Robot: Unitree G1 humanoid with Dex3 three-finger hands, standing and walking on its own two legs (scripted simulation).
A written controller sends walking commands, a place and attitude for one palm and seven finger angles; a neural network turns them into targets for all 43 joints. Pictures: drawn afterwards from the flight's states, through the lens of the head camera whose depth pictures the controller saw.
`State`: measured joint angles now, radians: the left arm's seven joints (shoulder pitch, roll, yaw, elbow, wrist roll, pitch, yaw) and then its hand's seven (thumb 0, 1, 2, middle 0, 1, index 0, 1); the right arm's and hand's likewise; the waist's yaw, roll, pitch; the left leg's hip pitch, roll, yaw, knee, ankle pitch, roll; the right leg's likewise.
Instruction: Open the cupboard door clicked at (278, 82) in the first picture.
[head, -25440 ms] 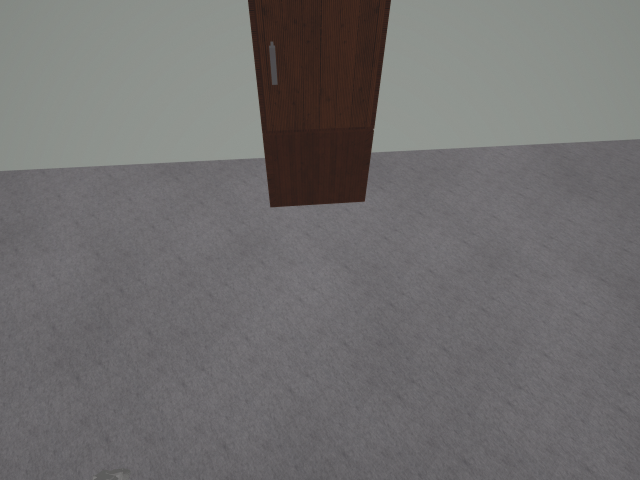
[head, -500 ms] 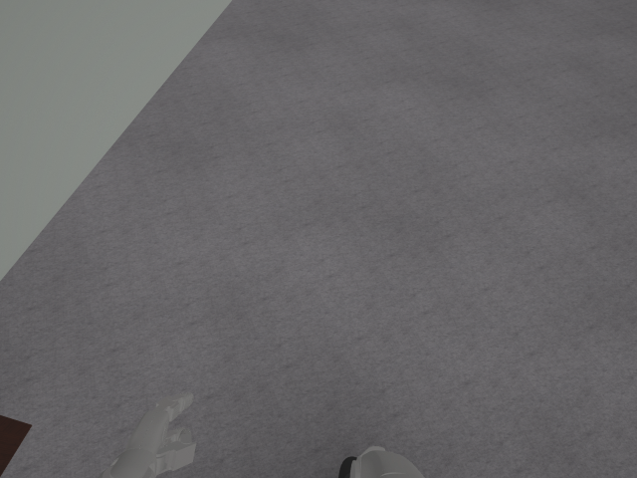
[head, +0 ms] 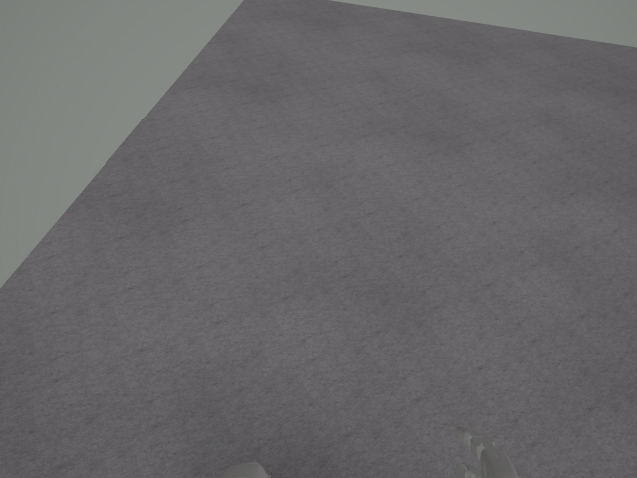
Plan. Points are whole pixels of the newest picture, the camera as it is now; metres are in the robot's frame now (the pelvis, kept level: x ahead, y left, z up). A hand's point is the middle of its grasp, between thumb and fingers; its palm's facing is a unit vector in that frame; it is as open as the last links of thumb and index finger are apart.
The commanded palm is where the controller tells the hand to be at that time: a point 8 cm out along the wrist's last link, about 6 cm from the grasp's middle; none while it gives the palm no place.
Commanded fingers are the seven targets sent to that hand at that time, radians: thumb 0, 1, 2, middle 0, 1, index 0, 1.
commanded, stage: walk to a spot facing it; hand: left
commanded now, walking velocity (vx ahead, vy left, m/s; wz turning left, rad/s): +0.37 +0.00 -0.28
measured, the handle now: out of the picture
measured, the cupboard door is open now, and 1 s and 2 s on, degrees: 42 42 42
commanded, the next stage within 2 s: turn to face it in 0.48 s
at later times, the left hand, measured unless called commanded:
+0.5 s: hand (273, 336) +0.35 +0.11 -0.15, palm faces -0.13 -0.97 -0.21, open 7.4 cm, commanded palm none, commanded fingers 0.00 0.90 0.90 -0.20 -0.30 -0.20 -0.30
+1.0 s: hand (279, 279) +0.46 +0.12 -0.16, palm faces +0.10 -0.97 -0.20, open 7.4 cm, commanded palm none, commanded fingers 0.00 0.90 0.90 -0.20 -0.30 -0.20 -0.30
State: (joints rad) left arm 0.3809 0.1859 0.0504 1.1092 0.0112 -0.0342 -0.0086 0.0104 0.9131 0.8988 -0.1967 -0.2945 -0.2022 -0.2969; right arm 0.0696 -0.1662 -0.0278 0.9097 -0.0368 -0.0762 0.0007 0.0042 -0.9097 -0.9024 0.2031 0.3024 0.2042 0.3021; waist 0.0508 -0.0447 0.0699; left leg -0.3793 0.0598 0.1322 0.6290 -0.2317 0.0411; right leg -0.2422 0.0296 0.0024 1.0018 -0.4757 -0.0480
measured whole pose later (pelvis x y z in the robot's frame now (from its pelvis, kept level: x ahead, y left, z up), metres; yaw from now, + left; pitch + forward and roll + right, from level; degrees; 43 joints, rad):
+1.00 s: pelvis +0.38 -0.07 +0.01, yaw +4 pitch +1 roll -1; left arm 0.14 0.18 0.06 0.95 0.01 0.01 0.01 0.01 0.91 0.90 -0.20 -0.29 -0.20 -0.30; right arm 0.18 -0.18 -0.04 0.97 -0.03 0.02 -0.01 0.01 -0.91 -0.90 0.21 0.30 0.21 0.30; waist -0.01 0.01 0.07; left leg -0.39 0.00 -0.02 0.54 -0.17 0.02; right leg -0.43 -0.05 -0.02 0.86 -0.44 0.06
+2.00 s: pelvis +0.47 -0.15 +0.01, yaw +42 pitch +1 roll +2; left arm 0.22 0.19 0.03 0.88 0.03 0.00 0.02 0.01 0.91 0.90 -0.20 -0.30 -0.21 -0.30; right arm 0.11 -0.23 -0.07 0.91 -0.01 0.08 0.03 0.01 -0.91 -0.90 0.20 0.30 0.20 0.30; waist 0.00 -0.04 0.12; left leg -0.39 0.02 0.08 0.81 -0.45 -0.05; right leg -0.23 -0.14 -0.22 0.56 -0.32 0.00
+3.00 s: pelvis +0.51 -0.18 +0.01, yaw +77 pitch +1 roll +0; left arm 0.17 0.27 0.08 0.90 0.01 0.05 0.01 0.01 0.91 0.90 -0.20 -0.29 -0.20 -0.30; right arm 0.14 -0.22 -0.05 0.89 -0.03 0.03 0.00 0.01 -0.91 -0.90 0.21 0.30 0.21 0.30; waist 0.01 -0.03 0.10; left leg -0.32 -0.01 -0.02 0.53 -0.23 0.01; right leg -0.48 -0.08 -0.01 1.03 -0.44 0.08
